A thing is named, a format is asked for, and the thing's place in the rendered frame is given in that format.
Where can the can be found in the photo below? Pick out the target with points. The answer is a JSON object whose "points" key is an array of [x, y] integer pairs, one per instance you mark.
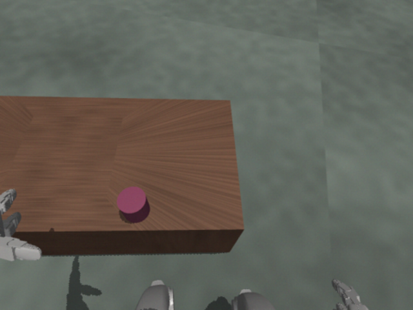
{"points": [[133, 203]]}

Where can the right robot hand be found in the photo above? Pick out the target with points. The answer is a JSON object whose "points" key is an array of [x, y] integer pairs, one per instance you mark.
{"points": [[349, 297]]}

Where can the left robot hand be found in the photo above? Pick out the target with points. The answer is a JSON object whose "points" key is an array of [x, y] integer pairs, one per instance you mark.
{"points": [[13, 248]]}

